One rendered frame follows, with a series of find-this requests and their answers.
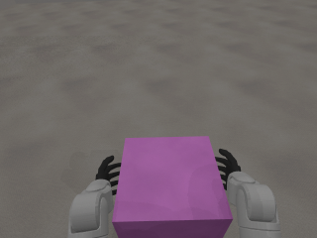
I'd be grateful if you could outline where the carton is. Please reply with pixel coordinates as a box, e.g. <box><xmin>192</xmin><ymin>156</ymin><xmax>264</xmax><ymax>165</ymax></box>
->
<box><xmin>112</xmin><ymin>136</ymin><xmax>234</xmax><ymax>238</ymax></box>

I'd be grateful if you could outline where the robot left hand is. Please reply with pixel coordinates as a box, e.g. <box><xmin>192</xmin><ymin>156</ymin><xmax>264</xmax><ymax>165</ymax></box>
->
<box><xmin>95</xmin><ymin>155</ymin><xmax>122</xmax><ymax>195</ymax></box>

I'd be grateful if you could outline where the left robot forearm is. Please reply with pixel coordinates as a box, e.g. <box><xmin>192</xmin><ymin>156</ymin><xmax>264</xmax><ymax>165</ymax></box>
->
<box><xmin>67</xmin><ymin>178</ymin><xmax>114</xmax><ymax>238</ymax></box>

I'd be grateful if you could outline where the robot right hand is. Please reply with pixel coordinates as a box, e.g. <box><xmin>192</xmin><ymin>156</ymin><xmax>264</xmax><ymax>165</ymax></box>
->
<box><xmin>215</xmin><ymin>149</ymin><xmax>241</xmax><ymax>190</ymax></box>

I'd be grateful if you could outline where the right robot forearm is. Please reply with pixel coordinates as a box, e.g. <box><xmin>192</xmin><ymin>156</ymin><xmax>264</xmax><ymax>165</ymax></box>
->
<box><xmin>227</xmin><ymin>171</ymin><xmax>282</xmax><ymax>238</ymax></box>

